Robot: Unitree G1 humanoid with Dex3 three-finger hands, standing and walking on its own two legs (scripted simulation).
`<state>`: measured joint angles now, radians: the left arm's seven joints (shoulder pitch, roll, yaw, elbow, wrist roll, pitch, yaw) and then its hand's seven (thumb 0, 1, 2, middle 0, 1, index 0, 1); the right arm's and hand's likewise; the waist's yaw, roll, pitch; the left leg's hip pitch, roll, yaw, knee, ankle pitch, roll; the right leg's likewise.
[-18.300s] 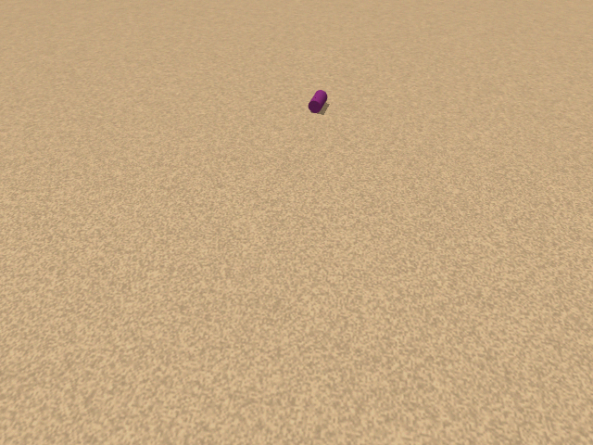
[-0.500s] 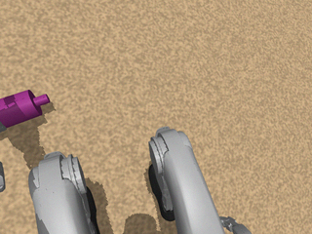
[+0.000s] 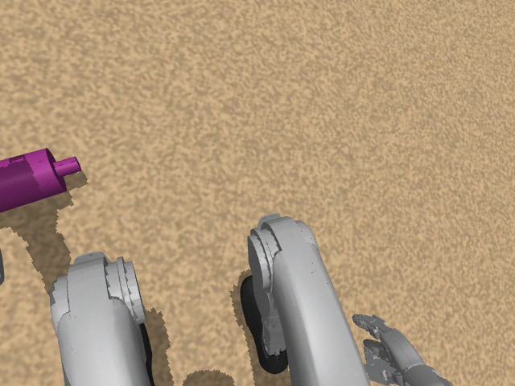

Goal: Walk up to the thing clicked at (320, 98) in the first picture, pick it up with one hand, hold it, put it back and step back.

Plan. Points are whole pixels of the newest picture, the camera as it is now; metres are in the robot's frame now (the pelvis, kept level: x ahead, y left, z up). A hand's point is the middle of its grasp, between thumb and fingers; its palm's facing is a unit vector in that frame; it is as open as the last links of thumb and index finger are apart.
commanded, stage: close in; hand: left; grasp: from above
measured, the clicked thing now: (25, 179) +0.47 +0.29 -0.28
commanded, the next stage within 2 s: rest palm in 0.06 s
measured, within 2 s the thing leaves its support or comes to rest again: neither
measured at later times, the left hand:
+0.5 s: hand out of the picture +0.46 +0.32 -0.22, palm faces -0.42 -0.13 -0.90, open 14.3 cm
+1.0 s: hand out of the picture +0.46 +0.32 -0.24, palm faces -0.43 -0.17 -0.89, open 14.4 cm
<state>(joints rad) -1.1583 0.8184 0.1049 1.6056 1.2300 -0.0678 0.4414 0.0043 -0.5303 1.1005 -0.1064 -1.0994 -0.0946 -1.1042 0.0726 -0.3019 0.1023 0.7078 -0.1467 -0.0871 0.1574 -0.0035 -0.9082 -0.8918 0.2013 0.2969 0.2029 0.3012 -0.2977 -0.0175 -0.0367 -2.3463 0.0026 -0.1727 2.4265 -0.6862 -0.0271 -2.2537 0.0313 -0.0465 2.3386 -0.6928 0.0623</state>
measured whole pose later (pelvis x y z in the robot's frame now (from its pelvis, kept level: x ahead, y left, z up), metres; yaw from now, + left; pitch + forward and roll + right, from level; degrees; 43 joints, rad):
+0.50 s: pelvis +0.00 +0.00 -0.01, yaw -2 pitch +31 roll -11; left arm -1.03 0.93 0.17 1.63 1.30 -0.25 0.51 0.00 -0.55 1.02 -0.08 -0.99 -0.07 -1.00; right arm 0.14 -0.31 0.17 0.72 -0.21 -0.08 0.17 0.00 -0.89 -0.89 0.20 0.30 0.21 0.30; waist -0.31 -0.08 0.07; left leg -2.36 0.00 -0.22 2.49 -0.68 -0.03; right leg -2.25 0.05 -0.08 2.37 -0.68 0.06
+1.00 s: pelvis +0.00 +0.00 -0.02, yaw -4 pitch +30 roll -12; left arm -1.02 0.95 0.20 1.68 1.22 -0.16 0.55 0.00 -0.55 1.01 -0.08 -0.98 -0.06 -0.99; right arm 0.13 -0.31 0.21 0.71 -0.23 -0.18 0.25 0.00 -0.90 -0.89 0.20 0.30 0.20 0.30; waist -0.34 -0.08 0.11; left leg -2.36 0.01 -0.24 2.52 -0.71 -0.03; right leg -2.25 0.06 -0.10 2.38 -0.68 0.08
